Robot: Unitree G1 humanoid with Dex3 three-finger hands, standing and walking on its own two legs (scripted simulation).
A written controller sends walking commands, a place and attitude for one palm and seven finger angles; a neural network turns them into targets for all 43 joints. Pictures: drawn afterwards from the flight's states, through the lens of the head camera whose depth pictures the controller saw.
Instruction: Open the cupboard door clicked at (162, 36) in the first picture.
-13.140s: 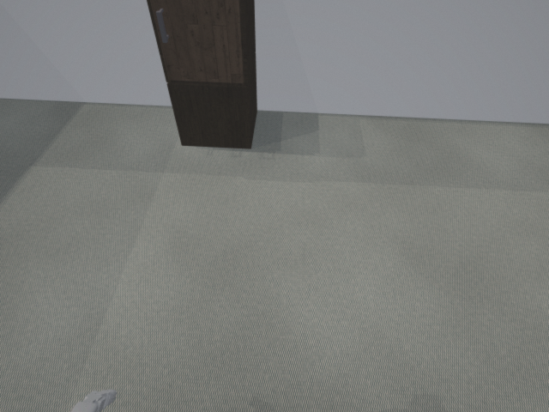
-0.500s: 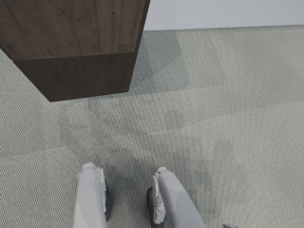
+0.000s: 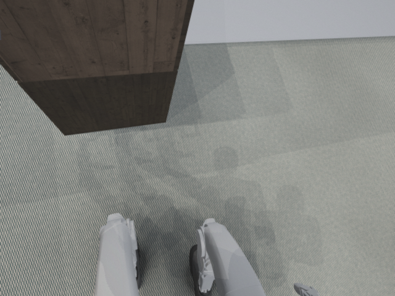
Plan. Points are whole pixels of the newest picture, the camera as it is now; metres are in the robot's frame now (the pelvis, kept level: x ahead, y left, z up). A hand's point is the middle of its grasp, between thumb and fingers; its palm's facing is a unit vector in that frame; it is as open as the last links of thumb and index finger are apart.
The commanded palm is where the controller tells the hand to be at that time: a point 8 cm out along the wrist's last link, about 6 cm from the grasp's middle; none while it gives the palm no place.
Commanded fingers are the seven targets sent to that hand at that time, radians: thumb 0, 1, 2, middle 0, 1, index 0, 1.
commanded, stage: move the hooked fingers beside the handle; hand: left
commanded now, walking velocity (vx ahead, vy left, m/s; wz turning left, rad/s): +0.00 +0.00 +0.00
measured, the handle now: out of the picture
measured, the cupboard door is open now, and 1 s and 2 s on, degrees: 0 0 0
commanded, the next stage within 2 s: slide the fingers in behind the handle in 0.06 s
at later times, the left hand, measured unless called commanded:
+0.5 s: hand out of the picture +0.52 +0.36 +0.08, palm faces +0.21 -0.98 -0.02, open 14.0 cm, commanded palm +0.53 +0.35 +0.07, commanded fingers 0.00 -0.50 0.30 -0.30 -1.20 -0.30 -1.20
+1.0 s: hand out of the picture +0.52 +0.35 +0.08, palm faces +0.24 -0.97 -0.01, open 14.6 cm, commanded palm +0.53 +0.32 +0.07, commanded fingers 0.00 -0.50 0.30 -0.30 -1.20 -0.30 -1.20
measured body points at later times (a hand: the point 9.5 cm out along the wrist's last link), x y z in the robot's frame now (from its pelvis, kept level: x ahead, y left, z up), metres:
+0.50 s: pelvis +0.00 +0.00 +0.00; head +0.20 +0.07 +0.40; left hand +0.50 +0.41 +0.08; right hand +0.04 -0.27 -0.09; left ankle +0.08 +0.12 -0.57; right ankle +0.02 -0.14 -0.57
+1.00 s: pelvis +0.01 +0.00 +0.01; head +0.19 +0.08 +0.42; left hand +0.50 +0.40 +0.08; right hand +0.06 -0.27 -0.08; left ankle +0.08 +0.12 -0.57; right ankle +0.02 -0.14 -0.57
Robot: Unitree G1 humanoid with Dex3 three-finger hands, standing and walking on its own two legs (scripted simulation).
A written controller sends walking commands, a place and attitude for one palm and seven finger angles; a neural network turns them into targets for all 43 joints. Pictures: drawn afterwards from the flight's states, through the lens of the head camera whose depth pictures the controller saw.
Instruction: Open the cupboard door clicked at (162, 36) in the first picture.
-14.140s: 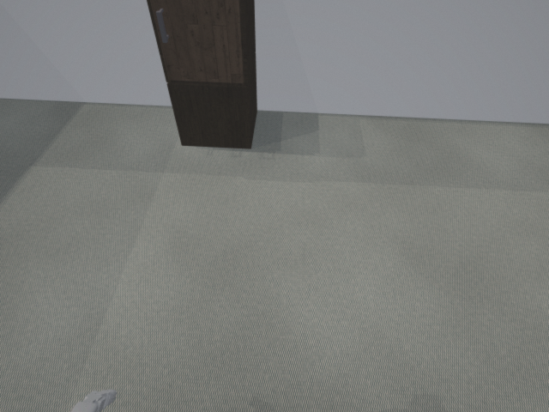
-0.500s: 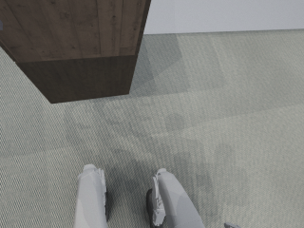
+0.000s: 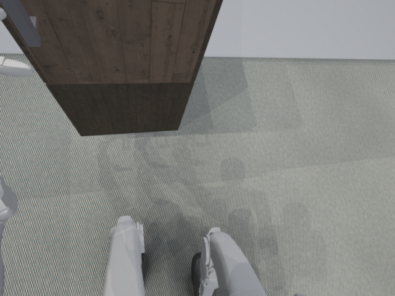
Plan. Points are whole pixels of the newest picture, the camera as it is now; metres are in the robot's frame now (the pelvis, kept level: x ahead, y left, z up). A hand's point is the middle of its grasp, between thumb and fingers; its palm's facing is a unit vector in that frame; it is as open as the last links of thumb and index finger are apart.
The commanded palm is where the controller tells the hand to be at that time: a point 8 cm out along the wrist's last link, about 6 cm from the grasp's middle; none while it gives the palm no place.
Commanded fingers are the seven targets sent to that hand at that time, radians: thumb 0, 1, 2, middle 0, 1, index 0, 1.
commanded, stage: slide the fingers in behind the handle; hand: left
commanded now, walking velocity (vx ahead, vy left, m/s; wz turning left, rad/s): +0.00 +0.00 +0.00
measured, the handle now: (18, 4) +0.58 +0.30 +0.07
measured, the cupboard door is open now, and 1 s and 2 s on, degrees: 0 0 0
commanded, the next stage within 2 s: move the hooked fingers beside the handle in 0.74 s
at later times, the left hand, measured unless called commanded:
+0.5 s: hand (1, 36) +0.52 +0.32 +0.06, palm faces +0.24 -0.97 +0.01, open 15.2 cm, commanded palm +0.53 +0.27 +0.06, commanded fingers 0.00 -0.50 0.30 -0.30 -1.20 -0.30 -1.20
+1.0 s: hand (3, 37) +0.52 +0.31 +0.06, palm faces +0.24 -0.97 -0.01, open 15.3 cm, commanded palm +0.53 +0.28 +0.06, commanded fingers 0.00 -0.50 0.30 -0.30 -1.20 -0.30 -1.20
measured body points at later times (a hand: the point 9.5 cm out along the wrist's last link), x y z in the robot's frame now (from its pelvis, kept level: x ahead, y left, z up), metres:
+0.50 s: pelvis +0.00 +0.00 +0.00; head +0.18 +0.09 +0.41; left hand +0.50 +0.37 +0.06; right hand +0.04 -0.26 -0.09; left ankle +0.08 +0.12 -0.58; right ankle +0.01 -0.14 -0.58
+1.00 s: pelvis -0.01 +0.00 +0.00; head +0.17 +0.08 +0.40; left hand +0.50 +0.37 +0.06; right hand +0.02 -0.26 -0.09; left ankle +0.08 +0.12 -0.58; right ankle +0.01 -0.14 -0.58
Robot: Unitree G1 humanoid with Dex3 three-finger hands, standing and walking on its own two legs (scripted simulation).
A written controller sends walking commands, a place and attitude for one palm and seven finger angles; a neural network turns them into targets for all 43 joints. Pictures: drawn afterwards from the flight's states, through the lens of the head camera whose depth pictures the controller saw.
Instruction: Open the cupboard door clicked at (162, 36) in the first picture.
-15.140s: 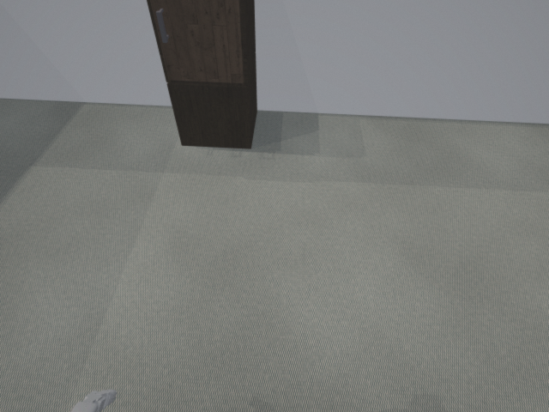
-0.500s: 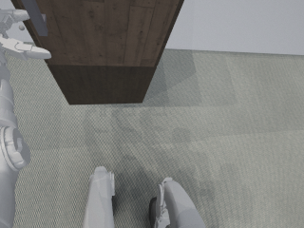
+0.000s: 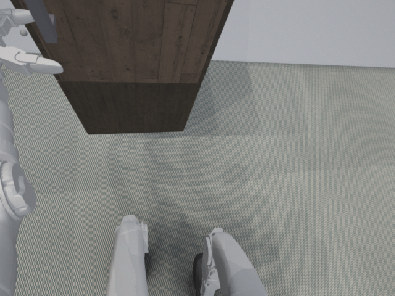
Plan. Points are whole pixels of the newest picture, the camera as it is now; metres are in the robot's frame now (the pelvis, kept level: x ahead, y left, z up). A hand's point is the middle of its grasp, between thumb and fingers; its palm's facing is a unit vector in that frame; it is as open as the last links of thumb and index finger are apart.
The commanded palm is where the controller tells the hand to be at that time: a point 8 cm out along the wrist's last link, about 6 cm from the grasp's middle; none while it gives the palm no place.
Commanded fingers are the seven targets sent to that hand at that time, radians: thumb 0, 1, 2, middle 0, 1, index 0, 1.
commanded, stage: move the hooked fingers beside the handle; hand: left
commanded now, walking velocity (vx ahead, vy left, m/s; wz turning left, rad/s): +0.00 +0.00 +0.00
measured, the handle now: (39, 2) +0.60 +0.28 +0.07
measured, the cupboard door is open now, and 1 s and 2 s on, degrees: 0 0 0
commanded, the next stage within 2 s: none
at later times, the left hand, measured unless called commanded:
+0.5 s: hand (17, 30) +0.54 +0.30 +0.06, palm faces +0.18 -0.98 -0.01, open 15.0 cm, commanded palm +0.55 +0.29 +0.06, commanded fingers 0.00 -0.50 0.30 -0.30 -1.20 -0.30 -1.20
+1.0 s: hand (11, 27) +0.54 +0.31 +0.06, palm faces +0.16 -0.99 -0.02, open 14.5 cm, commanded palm +0.55 +0.31 +0.06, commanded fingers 0.00 -0.50 0.30 -0.30 -1.20 -0.30 -1.20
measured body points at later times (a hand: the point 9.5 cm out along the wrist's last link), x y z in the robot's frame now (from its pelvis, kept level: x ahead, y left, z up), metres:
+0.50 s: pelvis +0.01 +0.00 +0.00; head +0.20 +0.06 +0.40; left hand +0.52 +0.36 +0.06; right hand +0.04 -0.27 -0.10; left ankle +0.09 +0.11 -0.58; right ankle +0.01 -0.14 -0.58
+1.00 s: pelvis +0.01 +0.00 -0.01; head +0.21 +0.06 +0.40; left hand +0.53 +0.37 +0.06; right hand +0.04 -0.27 -0.10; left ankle +0.09 +0.11 -0.58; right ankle +0.01 -0.15 -0.58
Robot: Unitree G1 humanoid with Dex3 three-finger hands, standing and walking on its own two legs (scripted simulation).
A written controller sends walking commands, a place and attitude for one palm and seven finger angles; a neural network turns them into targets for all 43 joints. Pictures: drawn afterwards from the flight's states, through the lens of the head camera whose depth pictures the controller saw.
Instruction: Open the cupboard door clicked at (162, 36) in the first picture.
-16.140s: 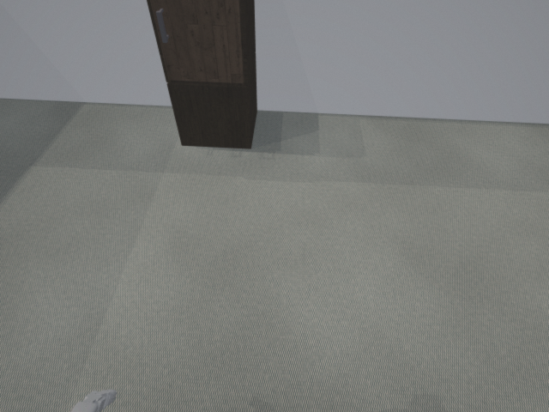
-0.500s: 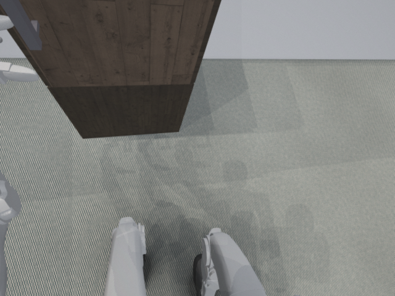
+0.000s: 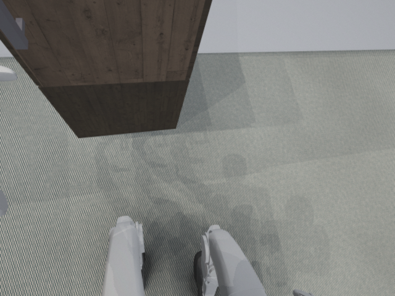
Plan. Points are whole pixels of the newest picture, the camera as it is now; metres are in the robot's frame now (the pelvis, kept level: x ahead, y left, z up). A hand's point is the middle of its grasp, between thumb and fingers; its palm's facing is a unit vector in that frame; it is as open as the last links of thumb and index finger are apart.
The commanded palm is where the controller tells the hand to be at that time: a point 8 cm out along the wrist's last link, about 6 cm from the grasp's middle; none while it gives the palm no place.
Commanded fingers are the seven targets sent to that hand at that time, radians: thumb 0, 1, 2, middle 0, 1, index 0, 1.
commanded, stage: move the hooked fingers beside the handle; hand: left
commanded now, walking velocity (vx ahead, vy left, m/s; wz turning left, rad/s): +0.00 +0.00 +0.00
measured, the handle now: (2, 6) +0.57 +0.31 +0.08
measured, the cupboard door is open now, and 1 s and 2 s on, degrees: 0 0 0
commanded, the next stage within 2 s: slide the fingers in behind the handle in 1.26 s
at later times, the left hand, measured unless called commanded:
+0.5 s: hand out of the picture +0.51 +0.36 +0.07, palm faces +0.20 -0.98 -0.02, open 14.0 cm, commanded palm +0.52 +0.37 +0.06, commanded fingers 0.00 -0.50 0.30 -0.30 -1.20 -0.30 -1.20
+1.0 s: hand out of the picture +0.52 +0.36 +0.07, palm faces +0.20 -0.98 -0.02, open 14.0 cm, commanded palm +0.52 +0.37 +0.06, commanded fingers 0.00 -0.50 0.30 -0.30 -1.20 -0.30 -1.20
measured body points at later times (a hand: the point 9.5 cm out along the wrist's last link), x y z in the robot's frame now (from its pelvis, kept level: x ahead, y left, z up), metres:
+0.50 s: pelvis +0.00 +0.00 -0.01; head +0.20 +0.05 +0.39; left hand +0.50 +0.41 +0.07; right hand +0.03 -0.27 -0.11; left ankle +0.08 +0.12 -0.58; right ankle +0.01 -0.14 -0.58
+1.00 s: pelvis +0.00 +0.00 -0.01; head +0.20 +0.06 +0.39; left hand +0.50 +0.41 +0.08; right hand +0.03 -0.26 -0.11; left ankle +0.08 +0.12 -0.58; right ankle +0.01 -0.14 -0.58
